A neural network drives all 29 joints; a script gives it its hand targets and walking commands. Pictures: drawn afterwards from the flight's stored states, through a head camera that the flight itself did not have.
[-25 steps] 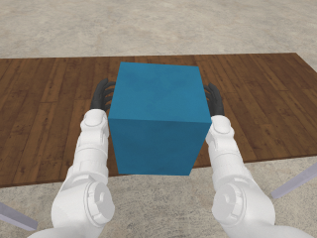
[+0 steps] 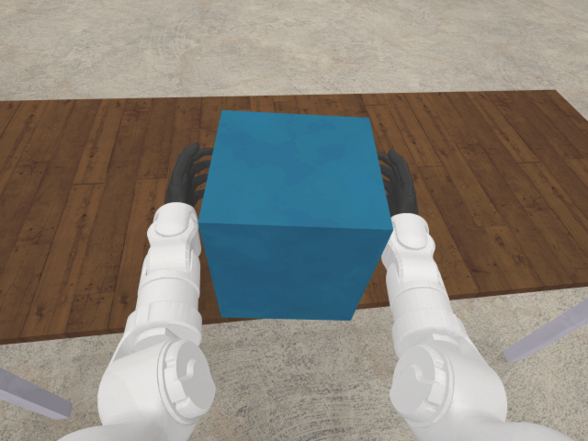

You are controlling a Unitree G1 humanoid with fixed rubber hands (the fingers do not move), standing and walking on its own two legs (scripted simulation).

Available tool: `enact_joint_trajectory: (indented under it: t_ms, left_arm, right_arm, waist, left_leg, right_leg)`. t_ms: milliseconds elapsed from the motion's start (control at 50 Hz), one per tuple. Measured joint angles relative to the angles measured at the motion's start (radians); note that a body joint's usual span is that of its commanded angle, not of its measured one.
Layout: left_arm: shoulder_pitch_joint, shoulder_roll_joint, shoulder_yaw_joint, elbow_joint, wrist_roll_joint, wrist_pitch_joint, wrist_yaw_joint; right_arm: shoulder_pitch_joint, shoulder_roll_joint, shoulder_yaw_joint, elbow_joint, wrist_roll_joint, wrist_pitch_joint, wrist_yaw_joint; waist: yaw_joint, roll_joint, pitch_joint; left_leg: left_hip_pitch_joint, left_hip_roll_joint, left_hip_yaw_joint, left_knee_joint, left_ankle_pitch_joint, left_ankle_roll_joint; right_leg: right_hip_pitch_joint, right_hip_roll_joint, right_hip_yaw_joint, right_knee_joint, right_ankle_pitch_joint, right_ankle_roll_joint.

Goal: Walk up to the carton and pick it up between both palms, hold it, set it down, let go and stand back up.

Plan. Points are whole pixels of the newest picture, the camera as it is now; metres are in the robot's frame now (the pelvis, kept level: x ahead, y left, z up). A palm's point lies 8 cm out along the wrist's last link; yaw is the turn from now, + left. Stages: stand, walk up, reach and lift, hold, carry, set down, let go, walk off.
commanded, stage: set down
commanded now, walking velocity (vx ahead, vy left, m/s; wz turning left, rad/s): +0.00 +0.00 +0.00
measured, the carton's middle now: (291, 223) +0.42 +0.03 +0.04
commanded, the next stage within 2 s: none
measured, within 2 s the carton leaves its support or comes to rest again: neither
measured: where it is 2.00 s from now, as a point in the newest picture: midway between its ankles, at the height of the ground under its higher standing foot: outside the picture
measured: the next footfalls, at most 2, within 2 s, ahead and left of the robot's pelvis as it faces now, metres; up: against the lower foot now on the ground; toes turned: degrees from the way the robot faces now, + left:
none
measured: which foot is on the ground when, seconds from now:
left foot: down 0.00-1.00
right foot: down 0.00-1.00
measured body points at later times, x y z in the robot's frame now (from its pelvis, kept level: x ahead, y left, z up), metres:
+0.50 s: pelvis +0.00 +0.00 +0.00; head +0.04 +0.02 +0.45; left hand +0.42 +0.18 +0.09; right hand +0.42 -0.13 +0.09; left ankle +0.00 +0.12 -0.75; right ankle -0.03 -0.12 -0.75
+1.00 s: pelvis -0.01 +0.01 -0.01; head +0.05 +0.02 +0.43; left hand +0.45 +0.19 +0.07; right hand +0.45 -0.13 +0.07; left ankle +0.00 +0.12 -0.75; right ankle -0.03 -0.12 -0.75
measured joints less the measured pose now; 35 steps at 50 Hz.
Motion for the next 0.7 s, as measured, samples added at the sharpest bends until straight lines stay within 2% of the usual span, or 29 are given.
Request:
enact_joint_trajectory:
  t_ms: [360,580,660,700]
  left_arm:
    - [0.003,-0.021,0.032,-0.042,0.034,0.008,-0.023]
    - [-0.002,-0.026,0.048,-0.054,0.047,0.009,-0.035]
    - [-0.009,-0.015,0.038,-0.031,0.045,0.003,-0.023]
    - [-0.014,0.008,0.012,0.003,0.031,0.0,0.001]
  right_arm:
    - [0.005,0.018,-0.017,-0.041,-0.023,0.008,0.016]
    - [0.0,0.031,-0.036,-0.07,-0.061,0.015,0.027]
    - [-0.006,0.021,-0.026,-0.052,-0.058,0.011,0.02]
    - [-0.013,-0.004,0.011,-0.012,-0.025,0.005,0.01]
  waist:
    - [-0.002,-0.004,0.015]
    - [0.012,0.0,0.034]
    - [0.017,0.0,0.036]
    - [0.017,0.0,0.033]
  left_leg:
    - [0.01,-0.001,0.01,-0.01,0.005,0.002]
    - [0.021,0.004,0.027,-0.004,-0.001,0.001]
    - [0.02,0.007,0.034,0.002,-0.005,0.002]
    - [0.015,0.009,0.039,0.008,-0.007,0.002]
  right_leg:
    - [0.005,-0.005,-0.006,0.0,-0.001,0.001]
    - [0.008,-0.003,0.003,0.011,-0.005,0.001]
    - [0.004,-0.002,0.008,0.019,-0.007,0.001]
    - [-0.002,-0.001,0.012,0.024,-0.007,0.001]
